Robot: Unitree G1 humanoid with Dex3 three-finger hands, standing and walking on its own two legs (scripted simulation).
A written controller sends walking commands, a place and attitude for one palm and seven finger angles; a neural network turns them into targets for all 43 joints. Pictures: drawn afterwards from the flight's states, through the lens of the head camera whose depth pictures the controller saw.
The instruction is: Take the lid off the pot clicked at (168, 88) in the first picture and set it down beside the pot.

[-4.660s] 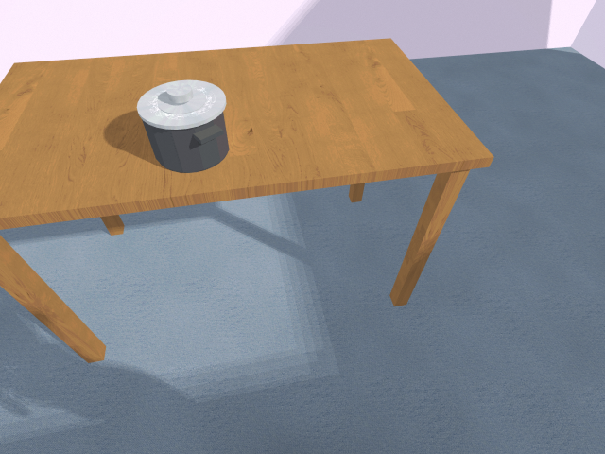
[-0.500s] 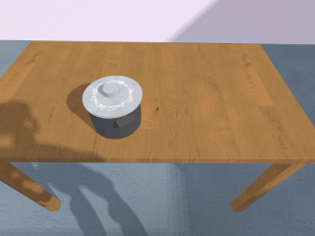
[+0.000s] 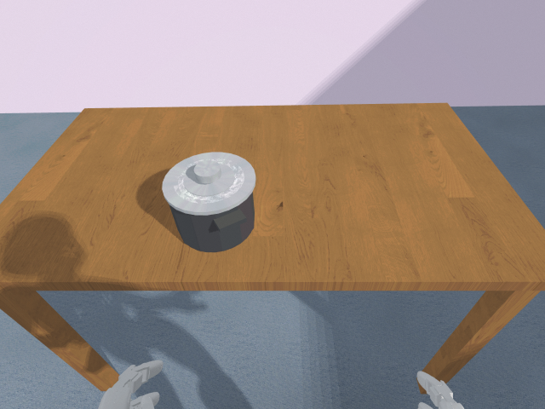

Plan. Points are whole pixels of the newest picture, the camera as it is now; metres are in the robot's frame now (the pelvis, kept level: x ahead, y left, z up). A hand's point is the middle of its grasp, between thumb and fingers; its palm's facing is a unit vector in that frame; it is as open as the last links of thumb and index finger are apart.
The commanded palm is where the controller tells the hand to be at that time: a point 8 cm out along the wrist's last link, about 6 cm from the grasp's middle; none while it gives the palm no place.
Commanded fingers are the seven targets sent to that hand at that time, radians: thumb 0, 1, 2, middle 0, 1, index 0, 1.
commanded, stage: lift the closed hand beside the body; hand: left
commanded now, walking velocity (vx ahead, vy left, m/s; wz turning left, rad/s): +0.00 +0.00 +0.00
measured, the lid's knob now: (207, 171) +0.50 +0.15 +0.10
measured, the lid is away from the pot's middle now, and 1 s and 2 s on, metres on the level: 0.00 0.00 0.00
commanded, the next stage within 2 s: raise the hand higher, near the body in 0.38 s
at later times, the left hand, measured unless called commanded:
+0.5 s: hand out of the picture +0.12 +0.24 +0.00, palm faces +0.27 -0.90 -0.35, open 3.1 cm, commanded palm +0.08 +0.28 +0.03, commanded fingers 0.00 0.90 0.90 -1.30 -1.50 -1.30 -1.50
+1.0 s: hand (87, 373) +0.16 +0.24 +0.06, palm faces +0.29 -0.87 -0.40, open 3.1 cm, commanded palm +0.11 +0.28 +0.09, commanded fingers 0.00 0.90 0.90 -1.30 -1.50 -1.30 -1.50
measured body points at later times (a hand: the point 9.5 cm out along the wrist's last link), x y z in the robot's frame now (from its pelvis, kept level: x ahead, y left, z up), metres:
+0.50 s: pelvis +0.00 +0.01 +0.00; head -0.01 +0.00 +0.45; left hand +0.10 +0.29 +0.02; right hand +0.18 -0.19 -0.08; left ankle +0.02 +0.13 -0.74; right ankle -0.02 -0.13 -0.74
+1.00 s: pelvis +0.01 +0.01 +0.00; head +0.00 -0.01 +0.45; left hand +0.14 +0.28 +0.08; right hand +0.22 -0.21 -0.06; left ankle +0.02 +0.13 -0.74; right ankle -0.02 -0.13 -0.74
